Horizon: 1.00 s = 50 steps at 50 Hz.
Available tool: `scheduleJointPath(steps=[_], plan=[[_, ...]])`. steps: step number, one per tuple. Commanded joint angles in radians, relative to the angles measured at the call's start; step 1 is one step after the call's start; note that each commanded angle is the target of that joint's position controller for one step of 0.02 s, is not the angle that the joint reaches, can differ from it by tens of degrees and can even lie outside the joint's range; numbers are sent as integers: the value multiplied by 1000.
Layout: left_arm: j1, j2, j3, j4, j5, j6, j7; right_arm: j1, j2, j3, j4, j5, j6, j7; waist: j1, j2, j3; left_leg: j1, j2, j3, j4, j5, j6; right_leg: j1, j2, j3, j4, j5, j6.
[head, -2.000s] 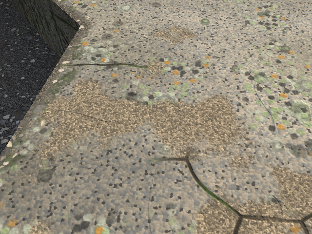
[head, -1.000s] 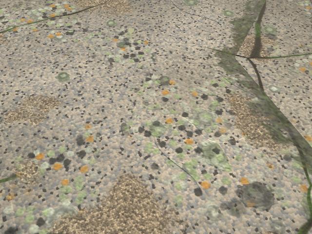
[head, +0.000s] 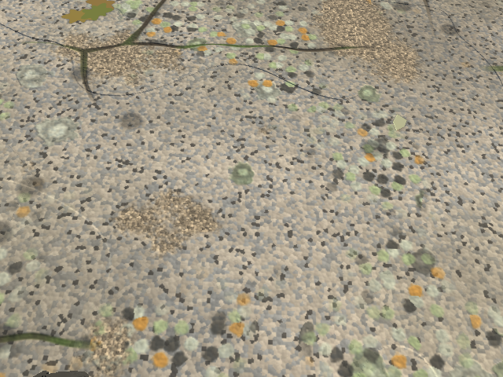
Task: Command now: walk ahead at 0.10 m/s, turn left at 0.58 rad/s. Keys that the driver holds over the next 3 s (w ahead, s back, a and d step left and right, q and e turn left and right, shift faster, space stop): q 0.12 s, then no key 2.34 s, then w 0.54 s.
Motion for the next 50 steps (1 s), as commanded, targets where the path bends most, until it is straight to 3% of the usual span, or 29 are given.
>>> scheduleJointPath(steps=[1, 6, 8, 9, 10, 11, 12, 13, 14, 15, 17, 19, 21, 24, 25, 26, 27, 28, 29, 31, 33, 41, 50], plan=[[21, 71, 18, -53, -6, 0, -5, -28, -163, -42, -78, 3, 10, -21, 21, 135, -197, 86, 230, -208, -51, 350, 131, 125, 39, -15, -100, 70, 9], [7, 94, 29, -64, -12, -22, -23, -38, -152, -38, -96, 5, 25, -21, 21, 180, -172, 144, 230, -345, 32, 308, 111, 208, 78, 5, -311, 7, -22], [76, 104, 37, -42, -8, -36, -28, -66, -119, -25, -110, 9, 27, -23, 64, 175, -175, 118, 179, -327, 108, 237, 52, 373, 36, -6, -531, 241, -67], [84, 163, 46, -53, 11, -37, -22, -7, -64, -8, -113, -11, 23, -22, 29, 38, -225, 38, 108, -242, 253, 0, -1, 518, -151, 147, -530, 467, -136], [67, 211, 56, -50, 41, -21, -20, 70, -56, -6, -117, -9, 17, -23, -31, -224, -196, -163, -53, -92, 428, -479, -69, 601, -323, 380, -528, 750, -326], [103, 150, 45, -46, 28, -19, -23, 83, -137, -23, -106, -21, 11, -22, 1, -225, -226, -220, -5, -75, 634, -557, -119, 602, -389, 489, -541, 721, -422], [92, 116, 35, -53, 14, -19, -24, 57, -182, -40, -88, -10, 16, -21, 21, -138, -201, -240, 14, -77, 741, -497, -138, 586, -337, 385, -519, 669, -400], [71, 100, 30, -52, 6, -14, -24, 39, -169, -41, -71, -5, 27, -26, 20, -81, -182, -247, 24, -70, 773, -441, -154, 568, -267, 286, -506, 604, -349], [51, 92, 26, -51, -6, -9, -24, 21, -151, -38, -71, -5, 39, -30, 22, -76, -160, -250, 32, -71, 771, -402, -166, 546, -235, 236, -510, 555, -323], [37, 90, 21, -46, -7, -2, -23, 13, -120, -29, -73, -1, 45, -27, 14, -84, -149, -218, 40, -58, 735, -370, -174, 513, -205, 190, -520, 539, -309], [22, 81, 18, -38, 0, 9, -23, 3, -64, -10, -77, 1, 46, -22, 8, -125, -154, -138, 53, 12, 576, -333, -184, 490, -148, 103, -530, 526, -291], [25, 86, 21, -30, -2, 18, -22, -22, -33, 5, -81, -4, 43, -17, 28, -169, -173, -48, 82, 57, 394, -319, -186, 495, -138, 80, -528, 513, -295], [57, 109, 27, -16, -6, 26, -23, -36, -46, 3, -78, 0, 41, -11, 54, -192, -181, 10, 92, 75, 256, -260, -176, 514, -157, 106, -525, 466, -310], [69, 99, 17, 5, -22, 28, -27, 10, -54, -1, -43, -8, 36, -3, 23, -156, -153, 166, 83, 103, -64, -20, -120, 445, -134, 98, -507, 305, -263], [106, 88, 11, 19, -18, 19, -30, 2, -84, -4, -51, -21, 35, -5, 35, -111, -155, 248, 131, 41, -74, 57, -87, 378, -119, 89, -502, 207, -206], [121, 60, 0, 13, 9, 6, -39, 8, -151, -14, -61, -34, 36, -13, 65, 43, -175, 300, 256, -83, -46, 206, -33, 314, -54, 11, -417, 84, -142], [117, 12, -11, 12, 13, 0, -40, -31, -114, -5, -41, -40, 32, -4, 94, 202, -159, 134, 288, -109, -63, 52, 32, 393, 10, -70, -441, -41, -87], [72, 46, -7, 21, 22, 1, -37, -73, -48, 12, -59, -41, 22, 5, 70, 156, -111, 72, 249, -93, -86, -92, 22, 439, 7, -66, -441, 12, -58], [50, 53, -2, 27, 19, 2, -35, -61, -36, 16, -45, -46, 13, 6, 57, 140, -91, 54, 219, -73, -89, -152, -7, 448, 11, -68, -442, 52, -54], [65, 62, 2, 46, 11, 10, -26, -39, -62, 12, -27, -37, -5, 5, 54, 127, -49, 32, 197, -57, -84, -130, -35, 452, 7, -60, -440, 94, -59], [79, 57, 2, 64, 5, 10, -23, -10, -54, 17, -9, -31, -14, 0, 53, 113, -41, 37, 187, -44, -69, -88, -43, 456, 3, -56, -447, 115, -65], [97, 53, 7, 146, -3, 14, -14, 17, -37, 21, 34, -24, -19, -5, 46, 47, -52, 75, 167, -22, -45, 14, -41, 482, -1, -55, -451, 177, -55], [103, 58, 10, 233, -9, 27, 0, 41, -29, 22, 109, -19, -23, -5, 46, 33, -60, 99, 146, 9, -39, 91, -48, 508, -2, -57, -451, 217, -59]])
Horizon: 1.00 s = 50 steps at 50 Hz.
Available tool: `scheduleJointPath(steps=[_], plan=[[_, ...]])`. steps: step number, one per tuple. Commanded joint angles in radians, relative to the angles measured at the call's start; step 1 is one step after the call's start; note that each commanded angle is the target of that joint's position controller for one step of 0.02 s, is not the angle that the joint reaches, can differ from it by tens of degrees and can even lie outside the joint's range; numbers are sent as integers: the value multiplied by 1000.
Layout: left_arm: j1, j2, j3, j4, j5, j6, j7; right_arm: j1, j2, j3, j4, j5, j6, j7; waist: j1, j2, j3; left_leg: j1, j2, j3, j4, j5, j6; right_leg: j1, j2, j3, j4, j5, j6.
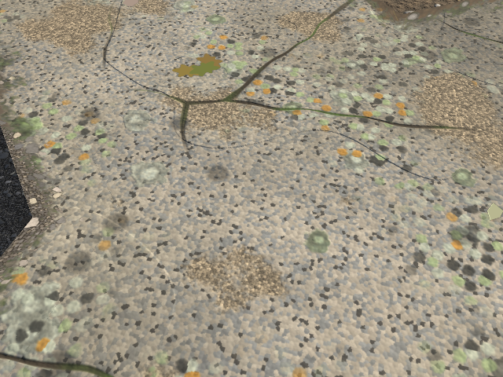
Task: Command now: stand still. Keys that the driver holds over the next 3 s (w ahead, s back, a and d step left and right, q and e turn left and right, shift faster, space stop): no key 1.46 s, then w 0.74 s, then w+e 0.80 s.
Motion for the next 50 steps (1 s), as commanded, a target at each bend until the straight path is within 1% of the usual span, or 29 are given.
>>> scheduleJointPath(steps=[1, 12, 23, 35, 50], plan=[[1, 108, 22, -15, -2, -6, 7, 16, -111, -25, -22, 2, -12, -4, -1, 9, -32, -68, 61, -52, -105, 254, 18, 80, -10, 5, -34, 198, -16], [4, 96, 18, 67, -4, 3, 15, 46, -108, -18, 66, 3, -11, -12, -2, 10, -8, -72, 47, -30, -118, 224, 9, 76, -2, -3, -47, 179, -22], [22, 78, 11, 122, -5, 7, 17, 79, -95, -6, 130, 5, -12, -17, -4, 5, 9, -82, 40, -17, -130, 179, 5, 66, 5, -9, -57, 153, -26], [54, 57, 0, 153, -6, 8, 18, 116, -77, 4, 174, 6, -12, -18, -7, 3, 22, -92, 36, -6, -134, 150, 2, 51, 11, -12, -59, 133, -29], [92, 38, -11, 166, -8, 7, 18, 157, -57, 12, 202, 8, -11, -20, -10, 2, 32, -101, 32, 4, -130, 139, -1, 37, 17, -13, -56, 125, -34]])
Over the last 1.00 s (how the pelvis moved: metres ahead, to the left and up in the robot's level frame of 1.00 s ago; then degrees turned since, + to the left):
0.08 -0.01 0.00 10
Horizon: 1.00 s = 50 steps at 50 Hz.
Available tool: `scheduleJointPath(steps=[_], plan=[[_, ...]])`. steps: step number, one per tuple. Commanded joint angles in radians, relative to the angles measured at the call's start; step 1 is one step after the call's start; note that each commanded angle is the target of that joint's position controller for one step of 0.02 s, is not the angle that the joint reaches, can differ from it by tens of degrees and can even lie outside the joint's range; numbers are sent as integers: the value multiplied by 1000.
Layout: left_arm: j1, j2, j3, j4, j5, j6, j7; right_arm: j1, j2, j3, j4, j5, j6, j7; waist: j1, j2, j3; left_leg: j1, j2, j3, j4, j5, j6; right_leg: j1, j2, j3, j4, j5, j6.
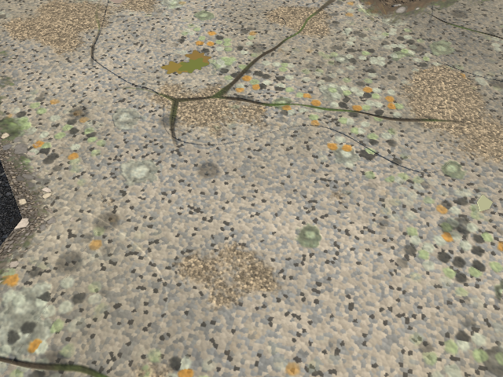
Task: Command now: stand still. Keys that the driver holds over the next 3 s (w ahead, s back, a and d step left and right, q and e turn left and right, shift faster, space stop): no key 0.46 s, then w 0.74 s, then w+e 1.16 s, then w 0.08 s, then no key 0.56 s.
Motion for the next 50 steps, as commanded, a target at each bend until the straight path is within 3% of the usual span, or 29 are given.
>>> scheduleJointPath(steps=[1, 23, 24, 26, 28, 30, 31, 32, 34, 35, 36, 37, 38, 39, 40, 42, 43, 45, 47, 50], plan=[[50, 95, 12, -16, 0, -5, 3, 76, -91, -14, -10, 0, -5, -3, -1, 6, 28, -103, 21, -11, -109, 126, 10, 51, 9, -23, -57, 118, -23], [88, 76, 5, -21, -2, -7, 3, 121, -70, -11, 4, 3, -5, -7, -3, 6, 36, -113, 20, -1, -99, 117, 5, 38, 15, -23, -49, 114, -31], [106, 62, 2, -11, -1, -6, 3, 140, -58, -8, 15, 2, -4, -8, -3, 10, 12, -104, 12, 6, -109, 18, 7, 50, 28, -37, -48, 25, -31], [107, 70, 7, -13, -10, -6, 6, 138, -96, -21, 8, 13, 1, -15, -8, 46, 54, -147, 14, -20, -124, -312, 46, -15, 77, -85, 15, -277, -47], [69, 62, 6, -40, -10, -25, 1, 157, -131, -34, -7, 23, -7, -17, -29, 94, 130, -182, 99, -145, -190, -520, 109, -136, 77, -89, 91, -371, -67], [40, 24, -2, -66, -15, -63, -18, 184, -189, -56, -10, 32, -26, -12, -44, 202, 151, -137, 261, -364, -292, -565, 198, -218, 59, -114, 274, -213, -70], [28, 30, 0, -77, -20, -80, -28, 167, -191, -60, -20, 32, -32, -10, -39, 198, 171, -163, 308, -424, -318, -539, 228, -228, 26, -89, 320, -203, -87], [40, 27, 0, -82, -28, -94, -36, 129, -183, -59, -36, 31, -37, -6, -14, 191, 187, -184, 312, -415, -312, -494, 226, -208, 12, -84, 283, -228, -107], [174, 27, 9, -38, -34, -110, -44, 38, -159, -52, -68, 41, -36, 2, 66, 149, 167, -276, 211, -255, -206, -360, 153, 49, 39, -114, 20, -166, -125], [267, 57, 23, -1, -25, -112, -45, 13, -147, -49, -84, 40, -40, 4, 91, 75, 133, -328, 134, -156, -65, -215, 115, 184, 32, -61, -33, -100, -117], [415, 153, 53, 24, -23, -114, -43, -7, -91, -34, -105, 31, -54, 7, 138, -163, 59, -447, 17, 15, 290, -80, 52, 337, -146, 236, -184, -194, -181], [517, 248, 68, 28, -15, -125, -60, -4, -48, -24, -142, 36, -77, 4, 146, -340, 4, -602, -51, 16, 559, -230, 38, 404, -349, 670, -345, -310, -311], [405, 173, 43, 2, -2, -138, -61, -8, -85, -32, -143, 50, -92, 9, 80, -184, 67, -664, 21, -67, 733, -197, 59, 337, -381, 696, -349, -337, -322], [313, 125, 30, -33, -7, -143, -62, -13, -91, -33, -141, 53, -103, 21, 50, -110, 114, -695, 67, -76, 778, -94, 82, 293, -339, 551, -339, -292, -291], [255, 113, 23, -56, -8, -141, -66, -14, -95, -38, -134, 43, -110, 26, 30, -76, 107, -684, 100, -57, 748, -4, 92, 277, -283, 420, -347, -210, -257], [256, 64, 5, -61, -5, -125, -67, -58, -139, -63, -140, 28, -113, 34, 28, -76, 94, -645, 135, -15, 647, 95, 84, 279, -201, 221, -355, 37, -203], [291, 57, 1, -54, 0, -118, -62, -65, -121, -63, -141, 28, -108, 41, 32, -92, 77, -629, 134, 10, 619, 118, 74, 288, -180, 166, -351, 134, -197], [331, 82, 2, -52, 4, -108, -48, -121, -82, -55, -161, 26, -97, 50, 40, -79, 74, -641, 130, 41, 538, 155, 46, 289, -172, 109, -355, 245, -209], [317, 115, 6, -70, 8, -101, -35, -241, -56, -41, -211, 24, -95, 52, 53, -62, 100, -628, 120, 56, 379, 212, 24, 239, -170, 78, -377, 256, -220], [330, 152, 15, -82, 2, -99, -26, -362, -63, -31, -258, 28, -96, 61, 72, -86, 117, -520, 79, 93, 192, 299, 14, 174, -167, 39, -409, 232, -224]])
Over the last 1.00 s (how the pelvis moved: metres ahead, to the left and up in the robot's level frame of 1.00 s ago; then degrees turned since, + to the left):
0.00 -0.01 0.00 -1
